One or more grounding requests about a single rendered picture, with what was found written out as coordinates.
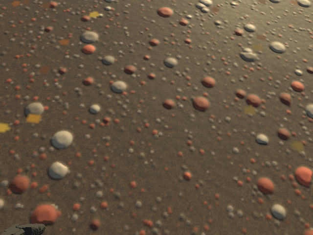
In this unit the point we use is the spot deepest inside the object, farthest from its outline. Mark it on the robot left hand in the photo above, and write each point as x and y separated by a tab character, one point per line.
25	229

